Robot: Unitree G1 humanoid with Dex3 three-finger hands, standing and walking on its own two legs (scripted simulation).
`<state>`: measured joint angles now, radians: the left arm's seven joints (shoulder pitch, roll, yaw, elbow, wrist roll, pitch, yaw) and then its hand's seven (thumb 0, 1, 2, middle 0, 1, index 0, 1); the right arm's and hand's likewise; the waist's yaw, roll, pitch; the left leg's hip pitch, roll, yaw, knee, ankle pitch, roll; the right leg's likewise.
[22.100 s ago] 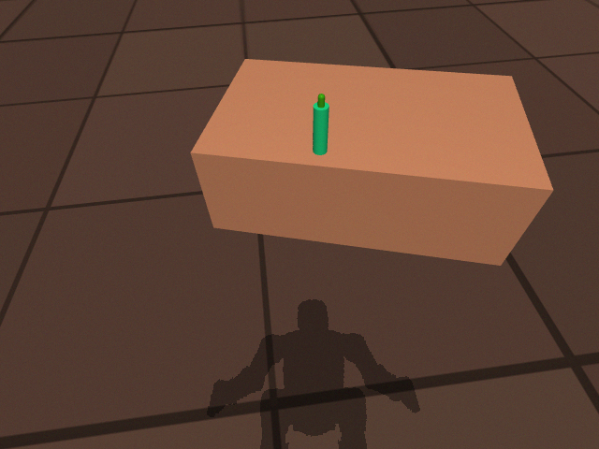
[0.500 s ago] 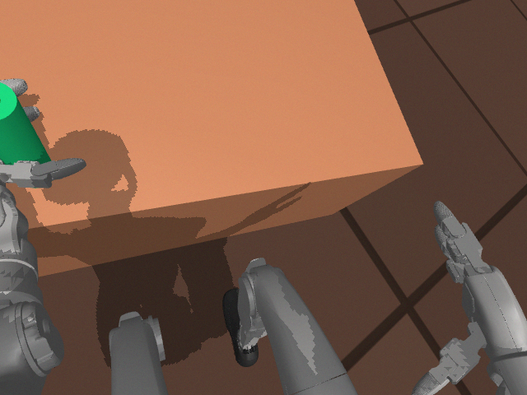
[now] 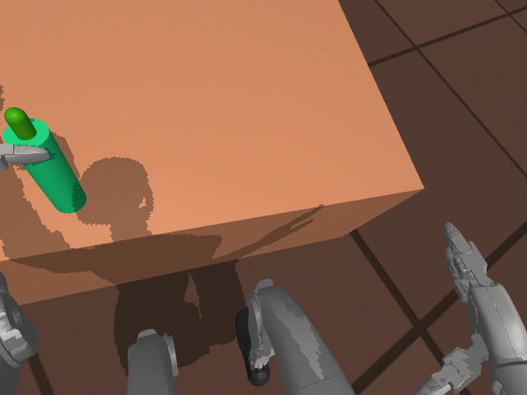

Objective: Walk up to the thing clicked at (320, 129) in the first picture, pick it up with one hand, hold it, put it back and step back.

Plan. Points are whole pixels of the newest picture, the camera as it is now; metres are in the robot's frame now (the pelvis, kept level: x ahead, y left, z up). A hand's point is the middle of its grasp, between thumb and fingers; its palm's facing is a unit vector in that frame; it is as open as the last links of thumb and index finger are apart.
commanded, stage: rise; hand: left
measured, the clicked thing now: (46, 164) +0.51 +0.20 -0.07
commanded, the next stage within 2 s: home in 0.14 s
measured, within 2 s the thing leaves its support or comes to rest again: rests again in 0.66 s
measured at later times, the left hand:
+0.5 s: hand out of the picture +0.49 +0.33 +0.12, palm faces +0.38 -0.87 -0.33, open 17.2 cm
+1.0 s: hand (15, 304) +0.29 +0.19 +0.08, palm faces +0.16 -0.96 -0.25, open 17.6 cm
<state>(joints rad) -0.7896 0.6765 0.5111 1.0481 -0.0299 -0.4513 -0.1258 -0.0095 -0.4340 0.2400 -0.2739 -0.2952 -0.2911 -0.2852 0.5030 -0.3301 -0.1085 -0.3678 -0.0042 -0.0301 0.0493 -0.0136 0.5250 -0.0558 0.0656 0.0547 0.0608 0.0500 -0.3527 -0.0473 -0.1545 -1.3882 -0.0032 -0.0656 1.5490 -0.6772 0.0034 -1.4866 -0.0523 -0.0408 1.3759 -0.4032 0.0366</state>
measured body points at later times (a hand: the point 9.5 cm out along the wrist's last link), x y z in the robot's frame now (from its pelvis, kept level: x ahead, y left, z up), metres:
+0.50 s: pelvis +0.03 +0.00 +0.09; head +0.15 +0.03 +0.53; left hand +0.47 +0.37 +0.14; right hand +0.20 -0.23 +0.08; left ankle +0.01 +0.11 -0.56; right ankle +0.11 -0.15 -0.56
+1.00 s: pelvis +0.07 -0.02 +0.13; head +0.10 -0.02 +0.58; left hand +0.28 +0.24 +0.10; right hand +0.24 -0.24 +0.09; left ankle +0.01 +0.11 -0.56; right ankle +0.11 -0.15 -0.56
